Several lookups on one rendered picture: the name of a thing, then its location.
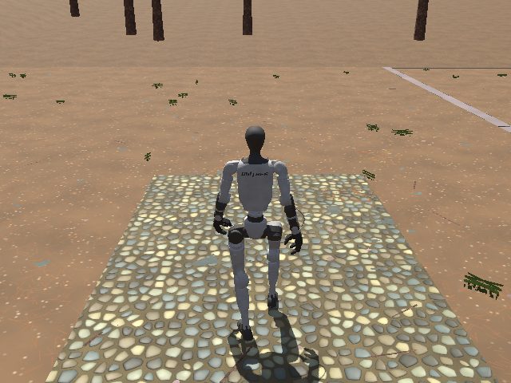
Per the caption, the robot left upper arm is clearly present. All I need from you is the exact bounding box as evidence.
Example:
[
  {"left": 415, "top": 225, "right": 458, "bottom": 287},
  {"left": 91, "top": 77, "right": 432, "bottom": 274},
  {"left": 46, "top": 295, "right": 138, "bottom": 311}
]
[{"left": 218, "top": 160, "right": 239, "bottom": 203}]

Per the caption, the right robot thigh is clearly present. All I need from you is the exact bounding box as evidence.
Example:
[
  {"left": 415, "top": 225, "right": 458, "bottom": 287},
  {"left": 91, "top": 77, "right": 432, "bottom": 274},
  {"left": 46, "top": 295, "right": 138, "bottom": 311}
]
[{"left": 266, "top": 221, "right": 283, "bottom": 263}]

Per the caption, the robot right forearm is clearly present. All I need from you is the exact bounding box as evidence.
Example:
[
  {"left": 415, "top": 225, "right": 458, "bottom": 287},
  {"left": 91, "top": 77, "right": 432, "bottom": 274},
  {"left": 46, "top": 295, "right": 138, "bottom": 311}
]
[{"left": 284, "top": 194, "right": 301, "bottom": 235}]

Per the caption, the left robot hand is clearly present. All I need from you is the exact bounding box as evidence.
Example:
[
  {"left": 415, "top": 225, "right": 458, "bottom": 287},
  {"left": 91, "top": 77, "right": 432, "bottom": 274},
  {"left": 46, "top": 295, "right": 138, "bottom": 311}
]
[{"left": 213, "top": 218, "right": 232, "bottom": 235}]

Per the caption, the left robot foot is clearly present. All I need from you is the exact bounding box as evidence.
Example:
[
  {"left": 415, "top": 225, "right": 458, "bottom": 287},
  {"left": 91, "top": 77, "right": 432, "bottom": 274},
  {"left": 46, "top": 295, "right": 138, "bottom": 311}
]
[{"left": 237, "top": 319, "right": 253, "bottom": 341}]

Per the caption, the right robot hand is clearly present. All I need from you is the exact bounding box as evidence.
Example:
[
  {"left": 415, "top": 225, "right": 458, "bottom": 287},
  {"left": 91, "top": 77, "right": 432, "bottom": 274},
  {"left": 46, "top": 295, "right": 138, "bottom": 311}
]
[{"left": 284, "top": 232, "right": 303, "bottom": 255}]

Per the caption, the robot left forearm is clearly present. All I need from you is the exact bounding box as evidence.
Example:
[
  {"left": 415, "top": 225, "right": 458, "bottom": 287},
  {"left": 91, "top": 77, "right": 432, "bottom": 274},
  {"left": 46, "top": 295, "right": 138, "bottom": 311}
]
[{"left": 214, "top": 192, "right": 227, "bottom": 221}]

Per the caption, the robot right upper arm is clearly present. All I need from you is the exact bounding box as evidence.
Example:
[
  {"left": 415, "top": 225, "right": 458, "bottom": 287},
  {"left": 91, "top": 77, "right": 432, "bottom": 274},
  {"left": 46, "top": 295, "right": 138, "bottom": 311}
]
[{"left": 271, "top": 160, "right": 292, "bottom": 206}]

